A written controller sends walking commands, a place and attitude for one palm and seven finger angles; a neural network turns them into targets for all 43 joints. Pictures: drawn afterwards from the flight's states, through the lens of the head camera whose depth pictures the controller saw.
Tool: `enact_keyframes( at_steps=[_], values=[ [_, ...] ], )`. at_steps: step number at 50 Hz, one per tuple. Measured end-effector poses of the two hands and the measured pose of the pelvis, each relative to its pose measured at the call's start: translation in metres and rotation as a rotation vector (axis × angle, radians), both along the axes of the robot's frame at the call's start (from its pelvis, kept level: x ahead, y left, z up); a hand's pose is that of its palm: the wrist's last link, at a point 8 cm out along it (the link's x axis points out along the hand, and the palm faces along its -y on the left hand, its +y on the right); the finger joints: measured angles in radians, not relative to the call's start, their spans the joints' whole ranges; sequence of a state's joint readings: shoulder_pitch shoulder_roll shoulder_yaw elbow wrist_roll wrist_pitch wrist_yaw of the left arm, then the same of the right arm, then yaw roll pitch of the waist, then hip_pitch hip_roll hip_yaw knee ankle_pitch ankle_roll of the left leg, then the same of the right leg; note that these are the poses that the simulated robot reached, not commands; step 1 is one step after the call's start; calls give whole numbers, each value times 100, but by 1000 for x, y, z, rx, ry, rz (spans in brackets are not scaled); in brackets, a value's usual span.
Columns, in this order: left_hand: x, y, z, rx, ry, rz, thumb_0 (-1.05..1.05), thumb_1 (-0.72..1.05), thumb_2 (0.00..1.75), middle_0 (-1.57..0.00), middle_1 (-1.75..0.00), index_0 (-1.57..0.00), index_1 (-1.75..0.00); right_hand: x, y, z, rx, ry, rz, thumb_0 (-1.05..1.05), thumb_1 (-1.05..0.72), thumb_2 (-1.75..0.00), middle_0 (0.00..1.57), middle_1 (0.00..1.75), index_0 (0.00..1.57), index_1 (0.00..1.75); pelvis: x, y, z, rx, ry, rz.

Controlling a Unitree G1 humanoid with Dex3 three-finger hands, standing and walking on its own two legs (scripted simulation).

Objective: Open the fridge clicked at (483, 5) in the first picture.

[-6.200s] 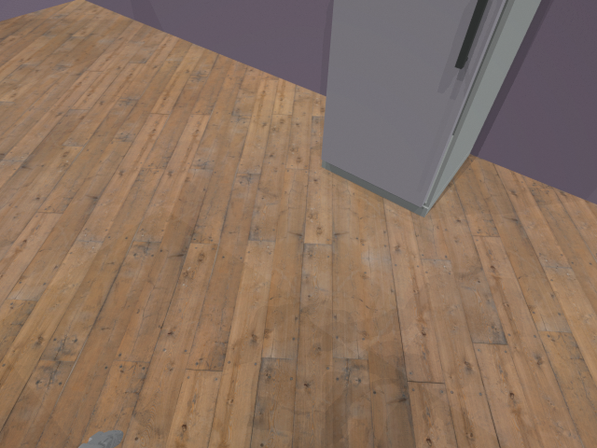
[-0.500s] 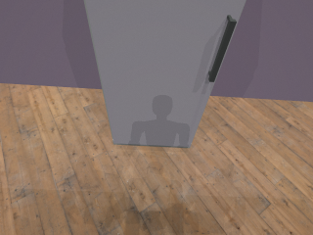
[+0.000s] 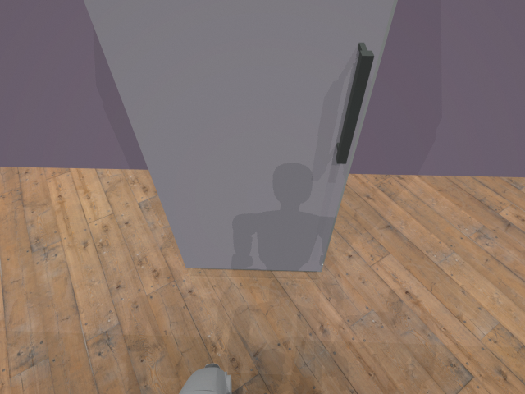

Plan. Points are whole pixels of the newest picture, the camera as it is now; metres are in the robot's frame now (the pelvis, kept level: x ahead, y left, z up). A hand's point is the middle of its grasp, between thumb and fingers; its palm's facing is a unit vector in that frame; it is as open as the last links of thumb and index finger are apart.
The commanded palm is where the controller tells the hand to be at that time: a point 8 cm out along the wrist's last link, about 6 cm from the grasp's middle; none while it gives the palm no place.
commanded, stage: take the last steps up to it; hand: right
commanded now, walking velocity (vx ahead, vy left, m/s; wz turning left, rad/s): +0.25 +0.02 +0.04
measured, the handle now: (350, 109) +0.65 -0.14 +0.09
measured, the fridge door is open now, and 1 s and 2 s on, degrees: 0 0 0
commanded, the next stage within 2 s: come to a stop and stand still in 0.24 s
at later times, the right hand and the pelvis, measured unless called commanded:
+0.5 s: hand (363, 376) +0.20 -0.16 -0.18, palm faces +0.04 +0.98 -0.20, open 7.2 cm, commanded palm none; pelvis +0.17 +0.02 +0.00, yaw +1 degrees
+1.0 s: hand out of the picture +0.17 -0.13 -0.16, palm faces +0.01 +0.97 -0.25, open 7.4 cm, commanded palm none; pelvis +0.14 +0.05 +0.00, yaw +3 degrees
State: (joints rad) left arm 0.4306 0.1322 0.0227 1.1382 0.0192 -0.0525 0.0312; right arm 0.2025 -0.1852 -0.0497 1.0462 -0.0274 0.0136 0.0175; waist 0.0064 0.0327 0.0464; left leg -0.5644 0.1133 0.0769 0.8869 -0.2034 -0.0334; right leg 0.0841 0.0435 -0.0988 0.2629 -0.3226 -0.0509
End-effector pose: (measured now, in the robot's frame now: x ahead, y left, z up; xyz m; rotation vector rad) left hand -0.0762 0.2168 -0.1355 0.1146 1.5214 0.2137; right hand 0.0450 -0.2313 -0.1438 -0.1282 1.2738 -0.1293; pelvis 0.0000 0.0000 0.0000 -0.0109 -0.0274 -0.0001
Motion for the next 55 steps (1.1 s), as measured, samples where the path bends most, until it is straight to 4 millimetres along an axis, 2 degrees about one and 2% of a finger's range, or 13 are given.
enact_keyframes(
  at_steps=[6,8,10,12,15,21,26,30,34,39,45,51,55],
  values=[
    [-4,-2,-12,-49,145,82,0,91,90,-20,-30,-20,-30,116,26,-1,-19,-115,95,0,-91,-90,20,30,20,30,53,18,-15,1,7,12],
    [7,3,-19,-66,181,93,0,91,90,-20,-30,-20,-30,146,35,-4,-30,-167,105,0,-91,-90,20,30,20,30,72,27,-23,4,5,12],
    [29,11,-21,-70,175,92,0,90,90,-20,-30,-20,-30,161,42,-2,-30,-194,97,0,-91,-90,20,30,20,30,85,33,-23,7,0,4],
    [62,20,-21,-63,130,75,1,91,90,-20,-30,-20,-30,164,46,2,-29,-181,75,0,-91,-90,20,30,20,30,98,36,-17,10,-2,0],
    [124,33,-19,-46,17,33,1,91,90,-20,-30,-19,-30,160,48,7,-36,-128,44,0,-91,-90,20,30,20,30,116,37,-7,13,8,0],
    [243,40,-10,-9,-202,-41,1,92,90,-20,-30,-19,-30,154,28,12,-63,-37,8,-2,-94,-90,20,30,21,30,150,31,1,18,20,10],
    [305,35,-7,40,-295,-83,1,94,90,-19,-30,-19,-30,149,17,-7,-28,44,-24,-1,-92,-90,20,30,20,30,175,13,-7,49,-4,27],
    [332,21,1,46,-320,-104,0,93,90,-19,-30,-19,-30,148,11,-14,-16,93,-39,0,-91,-90,20,30,20,30,183,7,-7,19,-9,38],
    [340,15,3,34,-334,-107,0,91,90,-20,-30,-20,-30,148,7,-9,-30,107,-31,0,-91,-90,20,30,20,30,176,9,-4,22,2,44],
    [330,26,-3,15,-344,-81,0,91,90,-20,-30,-20,-30,149,7,-2,-71,80,-13,0,-91,-90,20,30,20,30,161,20,-5,18,7,57],
    [295,56,-25,-25,-316,-37,0,90,90,-20,-30,-20,-30,135,27,4,-122,21,9,0,-91,-90,20,30,20,30,144,43,-15,-4,-4,47],
    [250,73,-15,-31,-217,-13,0,91,90,-20,-30,-19,-30,117,54,19,-79,54,12,0,-90,-90,20,30,20,30,145,51,3,-22,17,59],
    [222,76,-11,-12,-140,-14,0,91,90,-20,-30,-19,-30,112,58,18,-63,70,6,1,-92,-90,20,30,21,30,144,50,6,-23,31,51]
  ],
)
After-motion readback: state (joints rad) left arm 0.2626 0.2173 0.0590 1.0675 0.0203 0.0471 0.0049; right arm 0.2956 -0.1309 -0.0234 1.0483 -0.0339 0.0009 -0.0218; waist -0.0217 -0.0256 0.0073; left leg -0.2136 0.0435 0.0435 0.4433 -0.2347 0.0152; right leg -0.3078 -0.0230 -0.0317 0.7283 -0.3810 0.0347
